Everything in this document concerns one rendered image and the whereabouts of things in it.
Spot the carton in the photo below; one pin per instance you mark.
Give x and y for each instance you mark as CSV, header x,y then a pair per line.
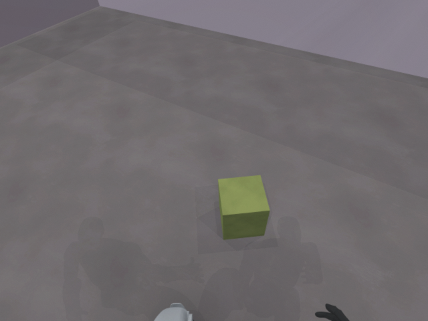
x,y
243,207

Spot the robot left thigh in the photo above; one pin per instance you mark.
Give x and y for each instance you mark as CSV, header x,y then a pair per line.
x,y
174,314

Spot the left robot shin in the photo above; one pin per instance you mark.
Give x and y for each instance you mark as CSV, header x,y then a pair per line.
x,y
177,305

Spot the robot right hand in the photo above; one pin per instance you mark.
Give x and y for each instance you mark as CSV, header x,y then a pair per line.
x,y
334,315

